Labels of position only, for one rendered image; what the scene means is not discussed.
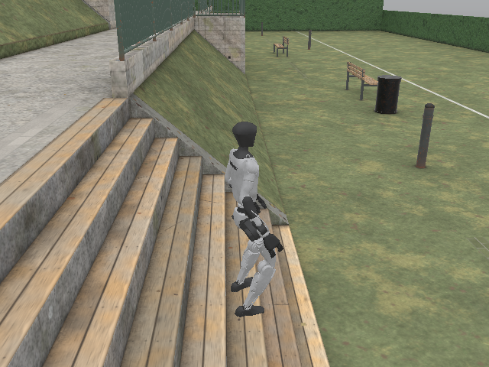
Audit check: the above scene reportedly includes stairs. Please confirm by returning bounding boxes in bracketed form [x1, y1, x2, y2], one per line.
[0, 98, 330, 367]

